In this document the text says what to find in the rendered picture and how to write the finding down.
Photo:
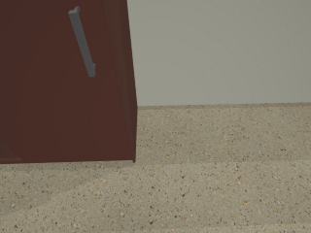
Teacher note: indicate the handle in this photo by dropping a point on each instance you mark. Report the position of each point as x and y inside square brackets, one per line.
[81, 39]

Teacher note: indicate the wardrobe door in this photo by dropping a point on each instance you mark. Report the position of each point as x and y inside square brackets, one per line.
[6, 152]
[51, 110]

